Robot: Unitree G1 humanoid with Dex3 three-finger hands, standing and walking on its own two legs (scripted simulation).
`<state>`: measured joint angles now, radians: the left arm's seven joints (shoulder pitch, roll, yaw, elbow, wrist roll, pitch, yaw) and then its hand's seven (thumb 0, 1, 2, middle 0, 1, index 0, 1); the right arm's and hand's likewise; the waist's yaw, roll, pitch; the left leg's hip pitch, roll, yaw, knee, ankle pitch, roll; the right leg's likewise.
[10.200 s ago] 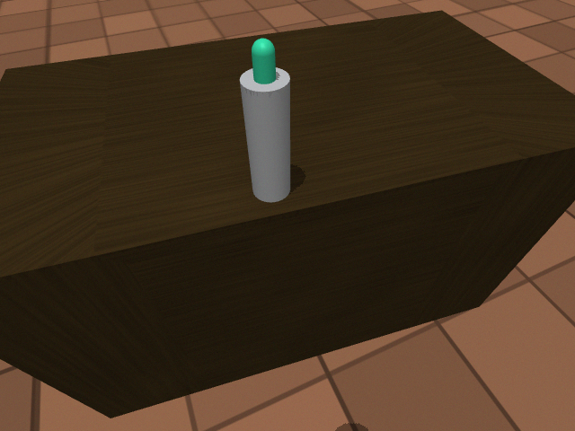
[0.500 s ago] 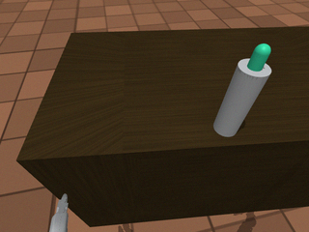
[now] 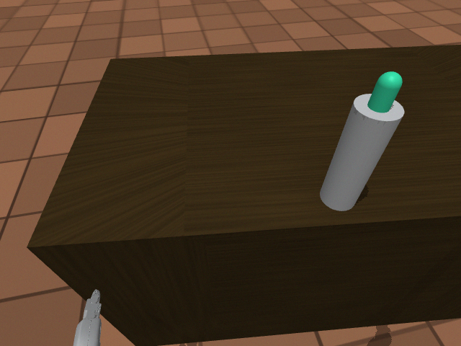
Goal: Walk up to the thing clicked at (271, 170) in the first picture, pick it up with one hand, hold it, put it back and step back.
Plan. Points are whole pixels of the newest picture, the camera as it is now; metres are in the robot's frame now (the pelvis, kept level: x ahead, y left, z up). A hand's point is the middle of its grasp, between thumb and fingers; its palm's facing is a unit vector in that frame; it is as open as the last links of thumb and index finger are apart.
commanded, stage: go down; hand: right
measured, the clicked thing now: (359, 147) +0.40 -0.20 +0.16
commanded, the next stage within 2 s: approach in 0.74 s
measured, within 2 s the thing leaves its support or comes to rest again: neither
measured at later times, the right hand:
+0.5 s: hand out of the picture +0.29 -0.40 +0.22, palm faces +0.22 +0.97 -0.02, open 17.3 cm
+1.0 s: hand out of the picture +0.29 -0.39 +0.22, palm faces +0.22 +0.97 -0.01, open 17.5 cm
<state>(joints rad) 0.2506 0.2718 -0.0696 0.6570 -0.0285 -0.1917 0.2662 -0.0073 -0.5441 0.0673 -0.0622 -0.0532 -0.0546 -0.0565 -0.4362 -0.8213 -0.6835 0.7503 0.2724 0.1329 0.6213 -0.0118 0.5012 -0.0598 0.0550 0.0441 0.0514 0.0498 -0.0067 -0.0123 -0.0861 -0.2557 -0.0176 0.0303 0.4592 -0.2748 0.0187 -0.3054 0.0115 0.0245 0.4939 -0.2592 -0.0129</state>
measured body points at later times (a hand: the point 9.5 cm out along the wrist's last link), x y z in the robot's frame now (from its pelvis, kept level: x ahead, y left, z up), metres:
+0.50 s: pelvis +0.00 +0.00 +0.00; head +0.00 +0.01 +0.45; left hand +0.15 +0.26 -0.09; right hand +0.27 -0.45 +0.22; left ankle -0.03 +0.11 -0.74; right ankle -0.01 -0.11 -0.74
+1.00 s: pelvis -0.01 +0.00 +0.00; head +0.00 +0.01 +0.45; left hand +0.15 +0.26 -0.10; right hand +0.28 -0.44 +0.22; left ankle -0.03 +0.11 -0.74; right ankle -0.01 -0.11 -0.74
